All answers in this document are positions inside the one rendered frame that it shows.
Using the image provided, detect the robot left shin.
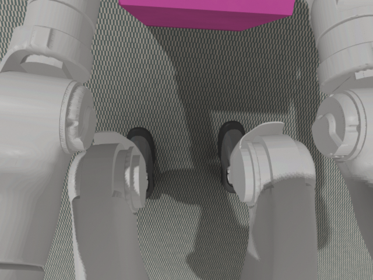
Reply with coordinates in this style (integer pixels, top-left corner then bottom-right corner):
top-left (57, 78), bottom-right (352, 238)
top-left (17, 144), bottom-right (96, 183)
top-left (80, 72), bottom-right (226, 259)
top-left (68, 131), bottom-right (148, 203)

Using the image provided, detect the right robot upper arm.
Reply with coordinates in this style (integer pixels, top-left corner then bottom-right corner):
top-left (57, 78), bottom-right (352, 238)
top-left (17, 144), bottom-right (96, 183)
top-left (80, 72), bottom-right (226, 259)
top-left (312, 87), bottom-right (373, 260)

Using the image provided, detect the carton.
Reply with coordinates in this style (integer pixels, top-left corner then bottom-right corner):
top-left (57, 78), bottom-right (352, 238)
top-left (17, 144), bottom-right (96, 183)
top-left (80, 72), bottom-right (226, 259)
top-left (118, 0), bottom-right (295, 32)

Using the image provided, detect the left robot upper arm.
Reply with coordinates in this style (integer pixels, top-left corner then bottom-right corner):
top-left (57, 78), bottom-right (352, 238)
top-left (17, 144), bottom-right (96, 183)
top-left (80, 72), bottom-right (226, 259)
top-left (0, 71), bottom-right (97, 280)

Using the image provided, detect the robot right shin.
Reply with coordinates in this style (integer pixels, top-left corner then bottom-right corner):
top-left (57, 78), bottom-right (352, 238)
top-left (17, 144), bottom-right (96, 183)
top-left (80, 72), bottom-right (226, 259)
top-left (227, 121), bottom-right (316, 195)

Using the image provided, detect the left robot forearm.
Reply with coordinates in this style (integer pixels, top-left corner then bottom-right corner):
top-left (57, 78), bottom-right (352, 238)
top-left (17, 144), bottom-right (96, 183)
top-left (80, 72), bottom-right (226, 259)
top-left (0, 0), bottom-right (101, 84)

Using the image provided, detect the robot shin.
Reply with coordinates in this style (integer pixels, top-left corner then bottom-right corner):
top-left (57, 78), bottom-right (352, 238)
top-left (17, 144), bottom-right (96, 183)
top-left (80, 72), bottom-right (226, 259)
top-left (68, 131), bottom-right (148, 203)
top-left (227, 121), bottom-right (316, 195)

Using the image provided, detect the right robot forearm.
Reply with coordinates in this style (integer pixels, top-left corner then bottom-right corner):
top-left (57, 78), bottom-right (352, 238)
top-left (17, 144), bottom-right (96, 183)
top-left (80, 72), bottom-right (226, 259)
top-left (305, 0), bottom-right (373, 95)

